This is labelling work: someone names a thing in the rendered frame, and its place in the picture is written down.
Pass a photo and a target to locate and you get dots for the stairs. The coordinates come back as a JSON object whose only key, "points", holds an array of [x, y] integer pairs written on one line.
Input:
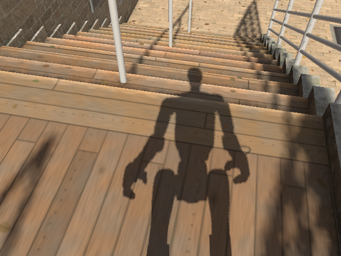
{"points": [[209, 66]]}

